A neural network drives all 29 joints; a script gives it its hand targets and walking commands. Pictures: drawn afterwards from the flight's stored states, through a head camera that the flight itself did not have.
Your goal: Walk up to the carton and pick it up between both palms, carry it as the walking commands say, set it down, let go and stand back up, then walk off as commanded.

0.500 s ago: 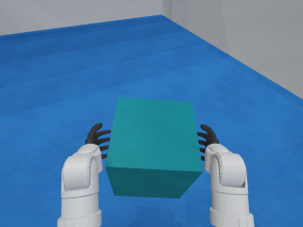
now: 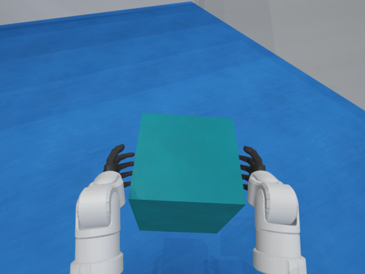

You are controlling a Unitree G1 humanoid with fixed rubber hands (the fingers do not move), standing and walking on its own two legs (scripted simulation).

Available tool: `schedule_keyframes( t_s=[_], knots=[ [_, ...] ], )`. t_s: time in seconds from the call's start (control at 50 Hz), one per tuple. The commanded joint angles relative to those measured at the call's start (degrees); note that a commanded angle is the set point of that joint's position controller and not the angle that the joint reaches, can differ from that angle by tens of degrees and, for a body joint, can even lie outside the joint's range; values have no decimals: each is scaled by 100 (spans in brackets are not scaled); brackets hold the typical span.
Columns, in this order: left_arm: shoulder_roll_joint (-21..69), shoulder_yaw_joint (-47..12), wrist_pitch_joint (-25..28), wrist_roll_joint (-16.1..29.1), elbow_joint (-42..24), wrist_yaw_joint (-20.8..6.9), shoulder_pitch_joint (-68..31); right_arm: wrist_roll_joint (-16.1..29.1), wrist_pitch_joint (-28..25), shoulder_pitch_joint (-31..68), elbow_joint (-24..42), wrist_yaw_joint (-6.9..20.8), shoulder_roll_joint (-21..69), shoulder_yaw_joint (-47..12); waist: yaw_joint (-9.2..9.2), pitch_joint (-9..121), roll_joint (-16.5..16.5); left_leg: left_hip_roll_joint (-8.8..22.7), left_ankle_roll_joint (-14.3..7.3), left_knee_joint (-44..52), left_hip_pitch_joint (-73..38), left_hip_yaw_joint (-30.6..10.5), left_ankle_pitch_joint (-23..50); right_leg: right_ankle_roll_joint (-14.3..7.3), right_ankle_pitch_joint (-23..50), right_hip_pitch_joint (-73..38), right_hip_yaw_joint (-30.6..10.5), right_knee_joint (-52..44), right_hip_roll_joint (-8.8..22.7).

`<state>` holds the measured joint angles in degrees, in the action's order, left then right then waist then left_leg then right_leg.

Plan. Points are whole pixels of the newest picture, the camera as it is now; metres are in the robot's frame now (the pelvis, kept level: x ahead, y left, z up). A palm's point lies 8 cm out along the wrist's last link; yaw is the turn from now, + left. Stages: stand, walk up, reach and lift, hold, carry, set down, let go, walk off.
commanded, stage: carry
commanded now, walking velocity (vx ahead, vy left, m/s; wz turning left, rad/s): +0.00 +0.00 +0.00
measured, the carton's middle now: (183, 178) +0.33 +0.01 +0.00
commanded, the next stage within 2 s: none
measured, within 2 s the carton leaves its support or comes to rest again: neither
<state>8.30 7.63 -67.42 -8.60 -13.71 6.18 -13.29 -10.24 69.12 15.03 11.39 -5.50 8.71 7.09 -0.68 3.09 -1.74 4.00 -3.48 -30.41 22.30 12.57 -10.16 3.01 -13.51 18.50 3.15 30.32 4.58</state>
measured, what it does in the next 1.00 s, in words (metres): stands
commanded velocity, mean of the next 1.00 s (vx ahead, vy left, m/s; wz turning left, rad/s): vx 0.00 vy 0.00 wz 0.00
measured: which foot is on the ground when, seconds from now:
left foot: down 0.00-1.00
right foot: down 0.00-1.00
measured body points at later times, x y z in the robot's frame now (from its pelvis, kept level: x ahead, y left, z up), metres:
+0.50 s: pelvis -0.01 -0.01 +0.00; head -0.03 +0.01 +0.45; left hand +0.28 +0.15 +0.05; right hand +0.29 -0.15 +0.07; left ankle +0.07 +0.09 -0.73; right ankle +0.02 -0.16 -0.73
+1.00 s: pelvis +0.00 +0.00 +0.00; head -0.01 +0.02 +0.45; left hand +0.29 +0.16 +0.05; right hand +0.30 -0.14 +0.06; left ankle +0.07 +0.09 -0.73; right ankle +0.02 -0.16 -0.73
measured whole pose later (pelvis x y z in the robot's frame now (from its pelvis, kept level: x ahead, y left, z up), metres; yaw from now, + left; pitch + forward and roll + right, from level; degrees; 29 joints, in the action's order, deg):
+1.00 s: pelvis +0.00 +0.00 +0.00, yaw +0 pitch +2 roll -1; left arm 7.8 7.0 -55.7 -8.8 -5.0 6.3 -10.4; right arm -10.4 57.6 13.8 2.4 -5.9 8.4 6.7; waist -0.7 3.8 -1.4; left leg 4.0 -3.5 -30.8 22.1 12.4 -10.5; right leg 3.0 -13.6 18.1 3.2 30.5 4.6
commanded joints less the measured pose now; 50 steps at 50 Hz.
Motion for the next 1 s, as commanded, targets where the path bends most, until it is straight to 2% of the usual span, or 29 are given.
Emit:
schedule_keyframes(
  t_s=[0.0,0.02,0.1,0.2,0.24,0.34,0.36,0.4,0.42,0.44,0.48,0.5,0.52,0.58,0.6,0.62,0.64,0.66,0.68,0.7,0.74,0.76,0.78,0.8,0.82,0.84,0.88,0.92,0.98],
  knots=[
    [5639,-4213,190,2542,-389,-1562,-3028,2653,-422,2884,485,1581,5425,-3807,-5,2220,278,641,102,449,-1403,-783,683,-390,610,-296,-308,-237,268],
    [5470,-3810,264,2258,268,-1595,-2953,2246,-510,2734,-60,1559,5130,-3397,10,2195,389,665,92,414,-1360,-810,745,-319,615,-268,-287,-288,327],
    [5571,-4024,369,2364,40,-1637,-3316,2308,-623,3131,254,1539,5190,-3441,35,1816,547,607,171,633,-1173,-870,109,-383,313,-22,-374,-233,298],
    [5529,-3963,143,2483,71,-1610,-3073,2418,-435,2949,231,1491,5232,-3549,47,1314,154,625,212,1052,-569,-1023,-1276,-351,-480,145,-330,-559,191],
    [5395,-3796,262,2257,416,-1615,-2839,2188,-501,2953,54,1490,5051,-3430,37,1539,-188,573,173,737,-996,-907,-719,-352,-191,188,-327,-599,178],
    [5512,-3292,628,1891,1143,-1651,-2956,1985,-836,3079,-595,1522,5119,-3028,4,2031,21,551,173,695,-1022,-900,-339,-361,147,-368,-380,-432,307],
    [5387,-3386,791,1880,972,-1666,-2863,1992,-977,2949,-441,1556,5110,-3207,18,1696,-85,498,249,646,-1090,-772,-345,-400,-76,56,-392,-616,317],
    [5663,-3915,768,2357,148,-1596,-3209,2435,-933,3184,147,1545,5249,-3522,-19,1831,617,494,214,714,-1010,-842,-470,-375,-35,-64,-413,-452,256],
    [5660,-3910,776,2281,151,-1570,-3568,2289,-942,3105,-208,1572,5321,-3312,9,1474,494,467,302,715,-1010,-744,-629,-388,-29,131,-465,-542,260],
    [5756,-4227,717,2613,-634,-1540,-3732,2605,-871,3185,527,1552,5510,-3681,14,1659,472,520,244,725,-899,-862,-458,-373,109,-82,-350,-454,299],
    [4868,-2751,1238,1265,1623,-1502,-2817,1405,-1403,2292,-1805,1545,4806,-2397,15,1842,251,636,212,600,-1096,-861,111,-408,368,-189,-320,-469,280],
    [5536,-4155,1142,2322,-420,-1488,-2939,2536,-1334,2941,593,1504,5414,-3732,9,1749,223,446,233,479,-1050,-765,-131,-425,262,-97,-447,-555,311],
    [5498,-3790,1002,2106,185,-1501,-3268,2231,-1175,2965,-149,1511,5216,-3354,8,1785,291,579,226,564,-977,-818,-429,-409,162,-137,-492,-649,344],
    [5612,-4009,873,2433,-431,-1499,-3319,2711,-1067,3521,966,1482,5400,-3858,1,1877,26,655,198,618,-1043,-951,-91,-398,103,-209,-395,-519,319],
    [5104,-3212,974,1714,1077,-1495,-2531,1996,-1173,2891,-581,1454,5073,-3088,1,2067,122,667,194,518,-1152,-916,11,-445,288,-336,-369,-466,272],
    [5425,-3963,1019,2258,-109,-1482,-2855,2390,-1206,2719,315,1436,5266,-3698,23,2148,412,658,199,488,-1138,-893,99,-433,395,-505,-340,-467,338],
    [5021,-2990,1179,1470,1370,-1476,-2342,1638,-1396,2474,-940,1452,4751,-2803,32,1951,273,585,231,502,-1124,-800,236,-422,648,-348,-280,-404,260],
    [5285,-3723,1184,1922,421,-1491,-2576,2103,-1367,2705,-67,1453,5119,-3430,28,1989,296,540,210,494,-1231,-749,60,-439,417,-225,-430,-503,369],
    [5156,-3241,1226,1571,1242,-1514,-2432,1713,-1437,2580,-806,1470,4857,-2937,19,2025,175,580,177,456,-1240,-845,333,-403,577,-306,-406,-436,337],
    [5120,-3504,1280,1705,1148,-1549,-2435,1883,-1493,2688,-425,1481,5035,-3348,10,1897,-103,638,158,444,-1216,-845,41,-435,234,-132,-410,-573,352],
    [5342,-3668,1379,1880,855,-1594,-2962,1959,-1559,2855,-499,1547,5187,-3333,29,1670,301,533,208,516,-1004,-821,-230,-424,97,-134,-394,-539,339],
    [5393,-3886,1351,2111,247,-1597,-3115,2165,-1467,3009,-80,1550,5339,-3620,-5,1618,-96,613,176,588,-1089,-905,-201,-422,43,-73,-323,-488,276],
    [5224,-3346,1417,1736,1200,-1583,-3062,1742,-1585,2655,-1061,1546,5057,-2921,-6,1640,132,643,207,604,-976,-884,-138,-361,46,-155,-282,-472,250],
    [5028,-3205,1588,1570,1244,-1558,-2768,1632,-1782,2512,-1013,1519,4868,-2804,16,1724,549,586,205,702,-1036,-868,-158,-413,207,-174,-324,-317,269],
    [5246,-3958,1528,2191,-129,-1508,-3147,2256,-1675,2900,275,1474,5171,-3535,25,1570,397,625,165,769,-933,-971,-105,-391,269,-119,-324,-236,185],
    [5240,-3691,1385,1947,522,-1476,-2869,2135,-1551,2928,-284,1463,5197,-3311,21,1512,456,671,189,702,-1096,-878,19,-369,211,46,-329,-398,223],
    [5352,-4012,1205,2369,-352,-1441,-3213,2378,-1386,2989,571,1382,5023,-3481,15,1959,521,702,175,621,-1036,-929,261,-352,386,-341,-301,-143,202],
    [4935,-3448,1345,1708,780,-1410,-2446,1731,-1507,2043,-887,1373,4752,-2924,58,1637,305,635,130,650,-986,-912,-73,-367,188,-137,-337,-288,256],
    [4841,-3370,1562,1523,1168,-1478,-2387,1637,-1788,2150,-985,1467,4871,-2987,2,2236,245,718,74,421,-1414,-919,910,-419,657,-402,-266,-105,217]
  ],
)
